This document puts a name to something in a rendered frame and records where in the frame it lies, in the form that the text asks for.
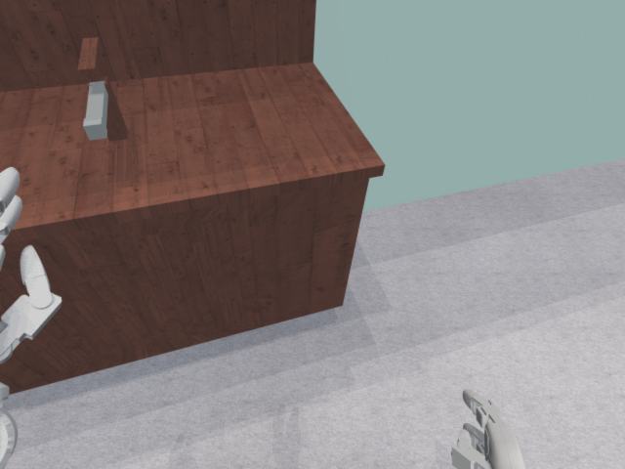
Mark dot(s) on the counter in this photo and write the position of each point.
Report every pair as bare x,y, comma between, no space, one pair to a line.
226,197

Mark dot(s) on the tap lever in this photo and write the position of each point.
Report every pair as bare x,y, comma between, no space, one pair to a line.
96,113

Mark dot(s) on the right robot hand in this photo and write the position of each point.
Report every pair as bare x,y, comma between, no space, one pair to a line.
497,448

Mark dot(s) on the left robot hand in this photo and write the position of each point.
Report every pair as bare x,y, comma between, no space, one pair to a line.
29,314

